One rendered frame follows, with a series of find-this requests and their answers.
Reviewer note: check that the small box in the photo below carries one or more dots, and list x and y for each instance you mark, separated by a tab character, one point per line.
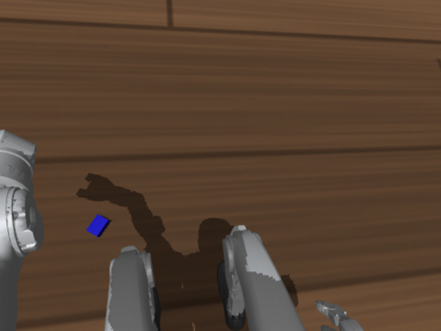
98	225

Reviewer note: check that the left robot arm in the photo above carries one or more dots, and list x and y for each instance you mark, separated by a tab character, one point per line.
21	225

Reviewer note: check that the right robot foot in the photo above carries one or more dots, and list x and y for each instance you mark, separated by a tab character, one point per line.
233	322

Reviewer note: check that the right robot hand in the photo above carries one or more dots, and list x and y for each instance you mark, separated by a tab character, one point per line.
338	317

